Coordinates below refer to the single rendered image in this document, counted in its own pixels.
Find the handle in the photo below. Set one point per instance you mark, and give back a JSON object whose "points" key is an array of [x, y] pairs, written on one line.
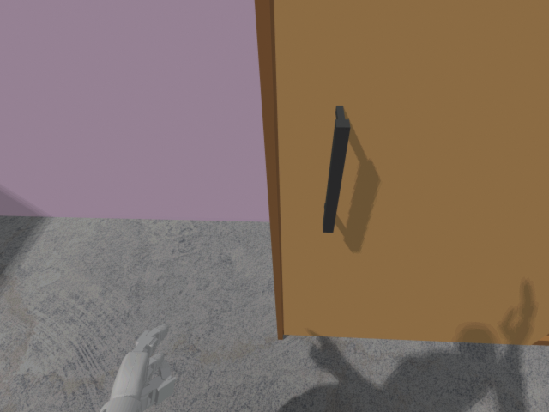
{"points": [[337, 161]]}

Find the left robot hand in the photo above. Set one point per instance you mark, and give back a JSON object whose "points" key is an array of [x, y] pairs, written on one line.
{"points": [[136, 370]]}

